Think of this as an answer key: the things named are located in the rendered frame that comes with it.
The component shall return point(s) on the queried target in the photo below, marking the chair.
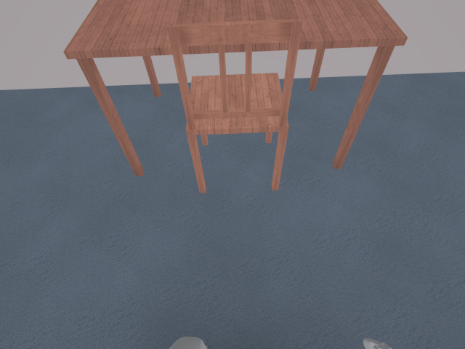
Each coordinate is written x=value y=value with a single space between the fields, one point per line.
x=239 y=103

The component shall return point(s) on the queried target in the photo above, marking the table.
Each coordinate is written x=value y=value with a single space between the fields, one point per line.
x=130 y=28

